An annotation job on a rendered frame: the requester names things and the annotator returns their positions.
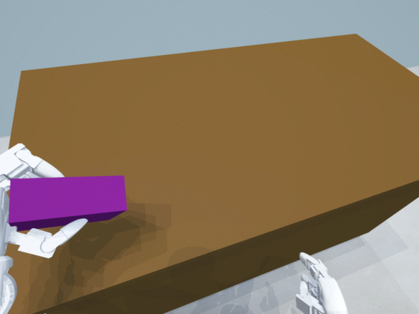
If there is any robot left hand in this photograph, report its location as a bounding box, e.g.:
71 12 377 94
0 143 88 258

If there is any table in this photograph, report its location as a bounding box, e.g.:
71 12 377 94
4 34 419 314

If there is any robot left forearm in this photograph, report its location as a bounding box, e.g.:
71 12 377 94
0 256 17 314

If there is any sponge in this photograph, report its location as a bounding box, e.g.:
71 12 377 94
9 175 127 232

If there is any robot right hand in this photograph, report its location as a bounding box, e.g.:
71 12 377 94
296 253 348 314

